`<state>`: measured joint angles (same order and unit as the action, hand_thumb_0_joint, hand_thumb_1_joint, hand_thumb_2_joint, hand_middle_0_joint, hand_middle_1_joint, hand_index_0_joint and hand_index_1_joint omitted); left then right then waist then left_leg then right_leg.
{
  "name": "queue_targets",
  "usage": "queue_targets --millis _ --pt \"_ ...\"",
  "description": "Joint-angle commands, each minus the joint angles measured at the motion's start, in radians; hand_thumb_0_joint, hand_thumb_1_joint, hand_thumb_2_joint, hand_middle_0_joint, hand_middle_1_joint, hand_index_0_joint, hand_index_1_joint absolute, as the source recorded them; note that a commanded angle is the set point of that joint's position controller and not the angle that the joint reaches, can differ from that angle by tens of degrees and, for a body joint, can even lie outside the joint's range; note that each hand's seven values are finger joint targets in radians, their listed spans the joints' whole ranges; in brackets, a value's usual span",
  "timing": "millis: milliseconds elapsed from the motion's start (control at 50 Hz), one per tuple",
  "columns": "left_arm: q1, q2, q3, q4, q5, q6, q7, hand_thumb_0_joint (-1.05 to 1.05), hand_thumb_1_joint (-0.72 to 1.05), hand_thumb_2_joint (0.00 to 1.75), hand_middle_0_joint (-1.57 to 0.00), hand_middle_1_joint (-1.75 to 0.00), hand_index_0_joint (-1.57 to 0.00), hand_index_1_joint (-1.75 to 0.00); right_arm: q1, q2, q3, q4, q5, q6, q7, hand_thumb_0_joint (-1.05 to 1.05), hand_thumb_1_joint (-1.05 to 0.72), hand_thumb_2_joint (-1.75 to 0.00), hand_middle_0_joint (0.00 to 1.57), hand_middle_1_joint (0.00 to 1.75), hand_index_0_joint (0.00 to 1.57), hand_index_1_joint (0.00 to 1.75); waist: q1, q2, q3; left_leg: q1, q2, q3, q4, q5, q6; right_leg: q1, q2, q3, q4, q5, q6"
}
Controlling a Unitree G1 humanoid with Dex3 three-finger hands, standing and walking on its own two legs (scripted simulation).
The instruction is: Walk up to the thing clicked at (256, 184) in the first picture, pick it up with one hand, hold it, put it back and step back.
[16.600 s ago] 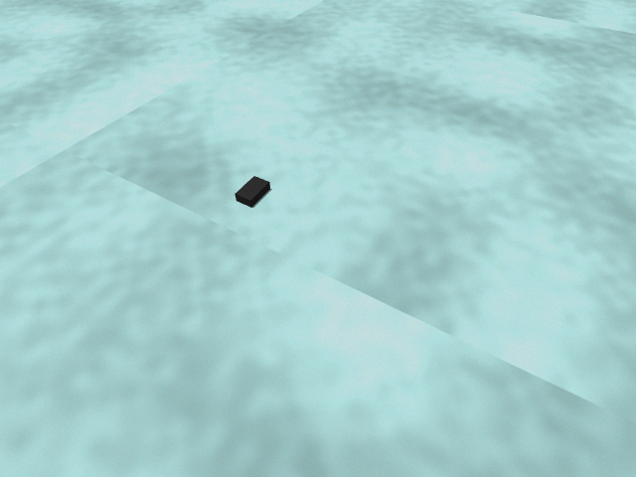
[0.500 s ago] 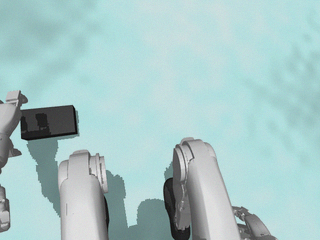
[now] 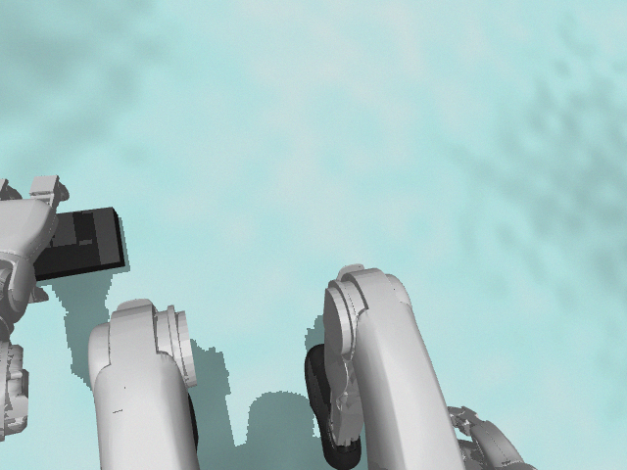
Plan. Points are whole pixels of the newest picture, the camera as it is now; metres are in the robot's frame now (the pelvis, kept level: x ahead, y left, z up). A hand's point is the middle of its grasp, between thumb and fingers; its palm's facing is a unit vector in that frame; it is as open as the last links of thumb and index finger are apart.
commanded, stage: approach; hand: left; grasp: from above
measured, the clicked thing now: (66, 245) +0.44 +0.28 -0.29
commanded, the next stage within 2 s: close in in 0.46 s
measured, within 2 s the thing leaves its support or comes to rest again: neither
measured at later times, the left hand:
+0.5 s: hand (1, 254) +0.40 +0.32 -0.19, palm faces -0.55 -0.11 -0.83, open 14.2 cm
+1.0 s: hand (52, 243) +0.43 +0.28 -0.23, palm faces -0.43 -0.08 -0.90, open 14.2 cm
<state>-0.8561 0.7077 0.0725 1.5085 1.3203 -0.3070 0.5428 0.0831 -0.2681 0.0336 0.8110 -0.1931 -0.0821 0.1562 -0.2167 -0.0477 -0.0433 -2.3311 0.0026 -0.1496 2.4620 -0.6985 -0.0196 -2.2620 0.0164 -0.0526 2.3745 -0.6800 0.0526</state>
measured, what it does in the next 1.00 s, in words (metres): stands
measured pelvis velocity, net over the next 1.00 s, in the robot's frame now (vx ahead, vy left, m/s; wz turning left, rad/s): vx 0.00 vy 0.01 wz -0.04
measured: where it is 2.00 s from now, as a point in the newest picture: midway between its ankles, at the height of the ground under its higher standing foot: (261, 450)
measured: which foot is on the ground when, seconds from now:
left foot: down 0.00-1.00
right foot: down 0.00-1.00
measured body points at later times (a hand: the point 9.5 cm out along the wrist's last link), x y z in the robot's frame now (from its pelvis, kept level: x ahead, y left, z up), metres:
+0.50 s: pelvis +0.00 +0.00 +0.00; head +0.26 +0.05 +0.37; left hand +0.43 +0.33 -0.14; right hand +0.05 -0.27 -0.12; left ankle +0.07 +0.13 -0.28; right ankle +0.10 -0.13 -0.28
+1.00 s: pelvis +0.00 +0.01 -0.02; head +0.23 +0.10 +0.35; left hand +0.44 +0.28 -0.17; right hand +0.09 -0.28 -0.10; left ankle +0.07 +0.13 -0.28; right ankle +0.10 -0.13 -0.28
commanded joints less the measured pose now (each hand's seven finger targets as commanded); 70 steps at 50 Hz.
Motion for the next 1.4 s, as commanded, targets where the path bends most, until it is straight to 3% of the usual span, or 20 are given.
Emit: queue_targets --millis 0,120,200,260,320,420,480,520,560,620,680,740,780,880,940,980,1000,1180,1320,1380 --pt "-0.370 0.210 0.040 -0.080 0.011 0.028 0.106 0.00 -0.56 1.02 -0.06 -1.03 -0.06 -1.03 0.197 -0.269 -0.066 -0.012 -0.003 -0.021 -0.006 0.00 -0.90 -0.89 0.20 0.30 0.20 0.30 -0.059 0.329 -0.606 0.524 -0.011 0.097 -0.260 0.138 0.043 0.225 0.029 -0.128 -0.222 0.169 -0.072" --pt "-0.354 0.280 0.117 -0.061 0.012 0.142 0.156 0.00 -0.56 1.02 -0.06 -1.02 -0.06 -1.02 0.171 -0.268 -0.047 -0.049 -0.006 -0.018 0.014 0.00 -0.90 -0.90 0.20 0.30 0.20 0.30 -0.033 0.413 -0.676 0.546 -0.010 0.117 -0.273 0.170 0.039 0.267 0.032 -0.118 -0.211 0.218 -0.082" --pt "-0.313 0.315 0.107 0.001 -0.011 0.207 0.108 0.00 -0.56 1.02 -0.06 -1.01 -0.06 -1.01 0.177 -0.277 -0.026 -0.058 0.010 -0.019 0.024 0.00 -0.90 -0.89 0.20 0.30 0.20 0.30 -0.031 0.356 -0.658 0.483 -0.011 0.127 -0.235 0.199 0.056 0.321 0.036 -0.103 -0.215 0.263 -0.082" --pt "-0.208 0.349 0.144 0.011 -0.084 0.231 0.046 0.00 -0.56 1.01 -0.06 -1.02 -0.06 -1.01 0.190 -0.274 -0.019 -0.067 0.016 -0.021 0.028 0.00 -0.90 -0.89 0.20 0.30 0.20 0.30 -0.002 0.254 -0.633 0.387 -0.014 0.129 -0.226 0.197 0.074 0.416 0.035 -0.088 -0.234 0.259 -0.065" --pt "-0.156 0.369 0.158 -0.061 -0.148 0.211 -0.036 0.00 -0.56 1.00 -0.06 -1.03 -0.06 -1.03 0.190 -0.268 -0.027 -0.072 0.023 -0.018 0.027 0.00 -0.90 -0.90 0.20 0.30 0.20 0.30 0.018 0.204 -0.656 0.358 -0.014 0.124 -0.226 0.196 0.078 0.470 0.034 -0.085 -0.238 0.250 -0.061" --pt "-0.187 0.257 0.071 -0.201 -0.177 0.102 -0.178 0.00 -0.57 1.00 -0.06 -1.06 -0.06 -1.06 0.229 -0.272 -0.052 -0.048 0.022 -0.003 0.024 0.00 -0.91 -0.90 0.20 0.30 0.20 0.30 -0.020 0.211 -0.639 0.369 -0.020 0.109 -0.221 0.193 0.062 0.465 0.034 -0.093 -0.248 0.247 -0.068" --pt "-0.184 0.184 0.023 -0.360 -0.191 0.000 -0.202 0.00 -0.57 1.00 -0.07 -1.05 -0.07 -1.05 0.264 -0.279 -0.083 -0.050 0.031 0.001 0.015 0.00 -0.91 -0.90 0.20 0.30 0.20 0.30 -0.018 0.221 -0.663 0.435 -0.016 0.097 -0.216 0.186 0.049 0.447 0.035 -0.098 -0.271 0.231 -0.074" --pt "-0.143 0.189 0.044 -0.476 -0.200 -0.058 -0.176 0.00 -0.54 0.98 -0.08 -1.04 -0.09 -1.03 0.260 -0.290 -0.106 -0.066 0.034 0.005 0.008 0.00 -0.90 -0.90 0.20 0.30 0.20 0.30 0.003 0.251 -0.696 0.510 -0.015 0.090 -0.220 0.208 0.033 0.428 0.028 -0.102 -0.269 0.228 -0.082" --pt "-0.156 0.196 0.043 -0.520 -0.162 -0.090 -0.127 0.00 -0.54 0.97 -0.07 -1.04 -0.09 -1.03 0.244 -0.278 -0.110 -0.067 0.031 0.014 0.004 0.00 -0.90 -0.90 0.20 0.30 0.20 0.30 0.007 0.287 -0.716 0.550 -0.009 0.087 -0.222 0.210 0.028 0.397 0.028 -0.096 -0.256 0.225 -0.087" --pt "-0.200 0.214 0.071 -0.389 -0.082 -0.093 -0.009 0.00 -0.55 0.98 -0.06 -1.02 -0.07 -1.00 0.200 -0.260 -0.090 -0.047 0.028 0.034 -0.002 0.00 -0.90 -0.89 0.20 0.30 0.20 0.30 0.000 0.301 -0.644 0.518 -0.007 0.092 -0.228 0.194 0.031 0.315 0.031 -0.103 -0.225 0.215 -0.084" --pt "-0.259 0.197 0.065 -0.168 0.015 -0.055 0.098 0.00 -0.56 1.00 -0.06 -0.99 -0.06 -0.99 0.176 -0.277 -0.076 -0.028 0.010 0.026 -0.004 0.00 -0.90 -0.89 0.20 0.30 0.20 0.30 -0.049 0.286 -0.545 0.510 -0.004 0.085 -0.235 0.170 0.030 0.206 0.029 -0.136 -0.203 0.192 -0.080" --pt "-0.322 0.221 0.068 -0.040 0.078 0.000 0.164 0.00 -0.54 1.01 -0.06 -0.99 -0.05 -0.99 0.157 -0.283 -0.062 -0.008 -0.005 0.013 0.004 0.00 -0.89 -0.90 0.20 0.30 0.20 0.30 -0.059 0.330 -0.528 0.531 -0.011 0.085 -0.257 0.142 0.031 0.155 0.027 -0.149 -0.196 0.163 -0.072" --pt "-0.349 0.187 0.028 0.026 0.070 0.038 0.185 0.00 -0.53 0.99 -0.06 -1.01 -0.06 -1.01 0.126 -0.281 -0.053 -0.003 -0.021 -0.009 0.016 0.00 -0.90 -0.90 0.20 0.30 0.20 0.30 -0.073 0.350 -0.519 0.522 -0.013 0.086 -0.259 0.104 0.033 0.143 0.030 -0.154 -0.197 0.136 -0.070" --pt "-0.391 0.210 0.011 0.144 0.044 0.111 0.187 0.00 -0.51 0.96 -0.05 -1.02 -0.06 -1.01 0.105 -0.300 -0.028 -0.014 -0.044 -0.052 0.040 0.00 -0.89 -0.90 0.20 0.30 0.20 0.30 -0.107 0.366 -0.501 0.491 -0.010 0.072 -0.249 0.058 0.040 0.146 0.032 -0.161 -0.178 0.115 -0.059" --pt "-0.441 0.290 0.051 0.094 0.016 0.122 0.170 0.00 -0.52 0.98 -0.06 -1.01 -0.06 -1.01 0.118 -0.314 -0.009 -0.026 -0.046 -0.073 0.053 0.00 -0.89 -0.90 0.20 0.30 0.20 0.30 -0.107 0.381 -0.509 0.485 -0.006 0.067 -0.229 0.066 0.042 0.162 0.033 -0.160 -0.171 0.128 -0.061" --pt "-0.359 0.358 0.117 0.121 0.004 0.126 0.162 0.00 -0.52 0.97 -0.05 -1.01 -0.06 -1.00 0.129 -0.322 -0.002 -0.039 -0.048 -0.078 0.060 0.00 -0.89 -0.90 0.20 0.30 0.20 0.30 -0.078 0.390 -0.528 0.480 -0.008 0.076 -0.213 0.125 0.042 0.213 0.032 -0.157 -0.157 0.171 -0.060" --pt "-0.364 0.314 0.085 0.124 -0.006 0.122 0.147 0.00 -0.51 0.96 -0.05 -1.02 -0.06 -1.01 0.123 -0.311 0.012 -0.055 -0.054 -0.087 0.067 0.00 -0.89 -0.90 0.20 0.30 0.20 0.30 -0.097 0.379 -0.528 0.457 -0.010 0.083 -0.197 0.127 0.044 0.232 0.038 -0.153 -0.153 0.177 -0.066" --pt "-0.242 0.400 0.158 0.078 -0.071 0.046 0.090 0.00 -0.55 0.99 -0.05 -0.99 -0.05 -0.99 0.209 -0.317 0.055 -0.033 -0.088 -0.092 0.095 0.00 -0.89 -0.90 0.20 0.30 0.20 0.30 -0.103 0.352 -0.597 0.471 0.001 0.064 -0.142 0.281 0.041 0.419 0.050 -0.167 -0.147 0.340 -0.063" --pt "-0.240 0.438 0.164 0.047 -0.036 -0.044 0.121 0.00 -0.53 0.99 -0.06 -0.97 -0.05 -0.98 0.221 -0.348 0.063 -0.026 -0.105 -0.092 0.101 0.00 -0.88 -0.90 0.20 0.30 0.20 0.30 -0.109 0.349 -0.550 0.450 0.008 0.055 -0.120 0.223 0.036 0.413 0.062 -0.173 -0.156 0.290 -0.066" --pt "-0.234 0.392 0.116 0.089 -0.008 -0.053 0.165 0.00 -0.52 0.99 -0.06 -0.97 -0.05 -0.97 0.189 -0.341 0.076 -0.022 -0.118 -0.100 0.106 0.00 -0.88 -0.90 0.20 0.30 0.20 0.30 -0.118 0.355 -0.516 0.445 0.011 0.049 -0.131 0.183 0.031 0.379 0.072 -0.185 -0.155 0.252 -0.069"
